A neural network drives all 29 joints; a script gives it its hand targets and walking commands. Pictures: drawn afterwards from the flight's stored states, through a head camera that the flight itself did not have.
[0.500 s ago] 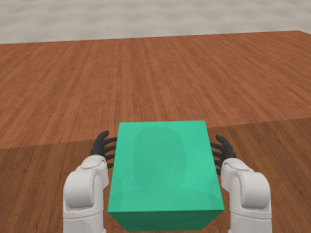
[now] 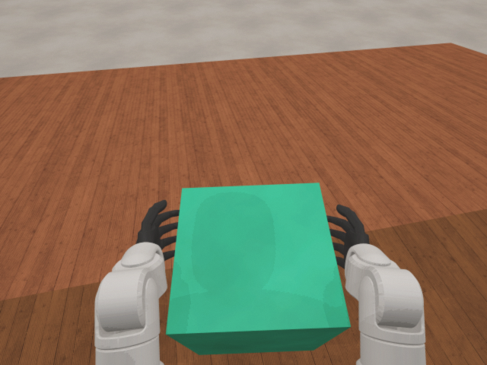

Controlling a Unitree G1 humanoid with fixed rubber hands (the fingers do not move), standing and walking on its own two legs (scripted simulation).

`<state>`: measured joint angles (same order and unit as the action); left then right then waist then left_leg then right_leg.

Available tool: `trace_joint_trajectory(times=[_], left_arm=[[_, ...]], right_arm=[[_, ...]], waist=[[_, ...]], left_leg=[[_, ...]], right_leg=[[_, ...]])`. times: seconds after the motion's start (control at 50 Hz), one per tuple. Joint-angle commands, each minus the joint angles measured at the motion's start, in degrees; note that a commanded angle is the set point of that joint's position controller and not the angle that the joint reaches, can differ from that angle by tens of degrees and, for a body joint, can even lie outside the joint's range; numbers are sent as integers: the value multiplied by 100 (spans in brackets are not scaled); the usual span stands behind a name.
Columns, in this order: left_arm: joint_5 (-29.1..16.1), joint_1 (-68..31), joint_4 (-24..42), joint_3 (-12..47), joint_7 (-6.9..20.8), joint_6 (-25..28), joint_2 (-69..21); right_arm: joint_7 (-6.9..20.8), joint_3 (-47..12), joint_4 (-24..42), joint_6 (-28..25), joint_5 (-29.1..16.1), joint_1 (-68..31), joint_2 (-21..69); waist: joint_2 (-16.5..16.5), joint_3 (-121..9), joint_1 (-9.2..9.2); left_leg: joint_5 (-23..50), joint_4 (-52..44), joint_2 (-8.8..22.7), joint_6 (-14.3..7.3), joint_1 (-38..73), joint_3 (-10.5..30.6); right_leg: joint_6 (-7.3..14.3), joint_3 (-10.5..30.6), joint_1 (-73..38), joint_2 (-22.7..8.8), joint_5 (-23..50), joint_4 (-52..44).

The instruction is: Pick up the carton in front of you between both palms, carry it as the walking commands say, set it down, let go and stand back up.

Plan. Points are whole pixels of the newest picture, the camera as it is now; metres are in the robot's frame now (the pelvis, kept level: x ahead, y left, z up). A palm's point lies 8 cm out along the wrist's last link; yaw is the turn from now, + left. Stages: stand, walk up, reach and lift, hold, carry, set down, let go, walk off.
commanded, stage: carry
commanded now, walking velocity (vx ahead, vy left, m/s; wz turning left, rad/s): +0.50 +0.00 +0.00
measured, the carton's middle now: (253, 276) +0.27 +0.00 +0.01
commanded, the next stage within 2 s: none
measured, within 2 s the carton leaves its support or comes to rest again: neither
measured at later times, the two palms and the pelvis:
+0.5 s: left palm (175, 117) +0.61 +0.16 +0.09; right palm (307, 119) +0.61 -0.14 +0.09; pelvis +0.34 +0.00 -0.01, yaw +2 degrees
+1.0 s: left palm (188, 36) +1.02 +0.17 +0.12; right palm (282, 40) +1.02 -0.13 +0.10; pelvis +0.66 +0.01 -0.02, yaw +2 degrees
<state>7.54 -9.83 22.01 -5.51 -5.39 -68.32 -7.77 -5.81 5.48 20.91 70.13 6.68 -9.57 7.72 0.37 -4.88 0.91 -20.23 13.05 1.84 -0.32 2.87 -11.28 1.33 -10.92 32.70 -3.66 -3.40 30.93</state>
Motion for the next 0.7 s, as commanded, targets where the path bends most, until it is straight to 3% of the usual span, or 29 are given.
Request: trace_joint_trajectory(times=[0.0,0.02,0.04,0.06,0.08,0.1,0.14,0.16,0.2,0.3,0.42,0.46,0.5,0.52,0.54,0.56,0.58,0.62,0.64,0.68], left_arm=[[-2337,-2154,-183,4022,1438,-168,-5287],[-2359,-2140,-240,4002,1462,-172,-5284],[-2371,-2140,-273,3965,1491,-173,-5273],[-2328,-2123,-379,3902,1516,-157,-5201],[-2346,-2041,-578,3909,1542,-111,-5330],[-2418,-2068,-486,3949,1563,-82,-5471],[-2501,-2261,-363,4072,1579,28,-5820],[-2551,-2360,-260,4134,1590,76,-5915],[-2616,-2340,-141,4202,1618,152,-5979],[-2645,-1999,-97,4205,1715,217,-5700],[-2489,-1980,194,4063,1599,77,-5156],[-2435,-2143,260,4021,1526,-25,-4927],[-2423,-2373,309,3993,1463,-151,-4672],[-2422,-2567,297,3972,1437,-216,-4492],[-2482,-2839,429,4023,1418,-311,-4426],[-2477,-3056,281,4022,1417,-343,-4381],[-2499,-3205,117,4006,1408,-337,-4513],[-2532,-3545,-73,4010,1397,-281,-4756],[-2512,-3683,-225,4001,1379,-245,-4814],[-2467,-4021,-508,3993,1318,-166,-4810]], right_arm=[[1633,-3962,375,-18,-2420,-2676,4926],[1623,-3965,366,-7,-2407,-2690,4915],[1614,-3971,347,-3,-2394,-2714,4888],[1611,-4020,426,26,-2431,-2861,4894],[1615,-4067,458,38,-2414,-2909,4918],[1612,-4091,336,-22,-2408,-2914,5067],[1619,-4130,303,-175,-2427,-2943,5399],[1609,-4156,285,-246,-2447,-2904,5536],[1562,-4209,270,-375,-2399,-2742,5693],[1421,-4277,313,-541,-2226,-2355,5652],[1409,-4288,810,-320,-2416,-2644,5121],[1424,-4232,864,-191,-2490,-2797,4874],[1427,-4114,730,-70,-2514,-2849,4627],[1426,-4040,654,-13,-2487,-2885,4489],[1431,-3919,453,-3,-2431,-2951,4285],[1427,-3925,385,21,-2498,-3086,4353],[1426,-3968,437,44,-2562,-3377,4417],[1432,-4066,416,15,-2645,-3878,4646],[1440,-4125,354,-7,-2695,-4142,4726],[1456,-4128,106,-68,-2778,-4579,4738]], waist=[[896,-780,-38],[754,-1028,-115],[512,-1367,-197],[-615,-1889,-297],[-1834,-2004,-302],[-1367,-1830,-245],[-417,-1787,-228],[-247,-1745,-200],[-484,-1754,-185],[-821,-1324,-198],[-926,-690,-221],[-947,-673,-184],[-566,-1174,-10],[-135,-1552,215],[1460,-2030,157],[1799,-1878,115],[1377,-1851,94],[272,-1759,150],[227,-1761,100],[459,-1773,54]], left_leg=[[4515,690,1112,-401,405,79],[4640,1478,921,-261,117,-223],[3829,2427,755,-121,-619,-273],[2217,4076,381,91,-2014,-153],[-420,5422,-365,189,-3538,228],[-702,6161,-84,26,-4055,874],[-203,5941,387,-164,-4039,1110],[103,5462,544,-151,-3885,1166],[349,4759,462,-85,-3598,921],[923,3125,327,67,-3843,411],[1730,1819,106,-77,-3491,-32],[1687,1647,33,-211,-2979,-143],[1224,1431,-423,-257,-1251,-581],[861,1365,184,-312,-95,289],[-18,630,1788,-1153,1019,3263],[835,107,2127,-1452,1269,4274],[1609,334,2104,-1438,1126,3662],[2453,603,1835,-1161,451,2623],[2211,499,1692,-975,137,2226],[1975,346,1531,-893,-144,1791]], right_leg=[[113,-437,-961,340,139,-392],[125,-684,-1859,592,-97,-590],[139,-374,-3022,351,-437,-534],[667,1937,-4247,-1152,-1449,-883],[1339,4083,-5027,-2035,-1356,-1791],[1356,3786,-4941,-2118,-482,-1793],[998,2650,-4301,-1787,765,-1511],[814,2237,-4009,-1676,795,-1608],[615,1660,-3784,-1485,612,-1795],[615,818,-3831,-1164,822,-1931],[523,302,-3765,-989,1365,-1762],[431,171,-3716,-998,1715,-1336],[215,-333,-3144,-600,2142,272],[59,-277,-2265,-428,1094,1482],[-222,-100,-610,283,-470,3364],[-153,588,468,602,-2497,4379],[8,1000,728,233,-2435,4921],[164,1172,713,-163,-1937,4560],[167,1172,537,-253,-1680,4150],[146,960,367,-157,-1372,3690]])
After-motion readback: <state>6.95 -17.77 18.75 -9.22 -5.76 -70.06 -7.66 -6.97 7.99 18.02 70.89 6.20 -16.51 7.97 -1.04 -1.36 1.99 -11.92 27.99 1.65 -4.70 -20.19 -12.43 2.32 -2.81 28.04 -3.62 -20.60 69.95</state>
